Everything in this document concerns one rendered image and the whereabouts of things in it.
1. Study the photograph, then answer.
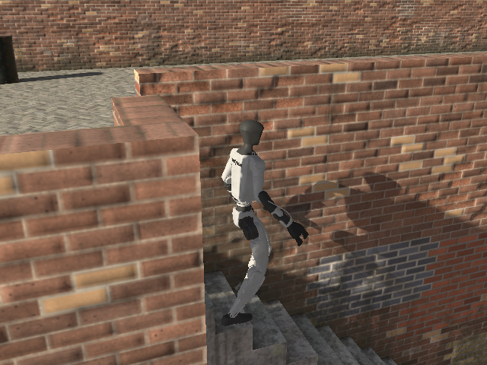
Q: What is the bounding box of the robot right forearm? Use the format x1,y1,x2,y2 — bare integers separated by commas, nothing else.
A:
258,191,293,228

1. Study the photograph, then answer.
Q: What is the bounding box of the robot right hand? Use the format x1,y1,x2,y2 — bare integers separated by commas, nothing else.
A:
287,221,309,246

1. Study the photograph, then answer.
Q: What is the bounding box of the right robot upper arm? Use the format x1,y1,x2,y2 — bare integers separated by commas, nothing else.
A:
250,157,266,203

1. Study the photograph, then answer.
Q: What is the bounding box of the robot left forearm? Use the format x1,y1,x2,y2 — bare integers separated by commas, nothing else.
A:
223,181,238,202

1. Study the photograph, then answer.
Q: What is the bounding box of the left robot upper arm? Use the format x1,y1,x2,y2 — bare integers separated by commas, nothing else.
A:
221,148,239,184

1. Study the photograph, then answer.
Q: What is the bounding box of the right robot shin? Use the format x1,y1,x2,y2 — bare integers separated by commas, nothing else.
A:
228,271,265,318

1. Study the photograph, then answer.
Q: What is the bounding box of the humanoid robot torso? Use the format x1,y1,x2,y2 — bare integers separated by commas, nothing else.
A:
231,151,260,229

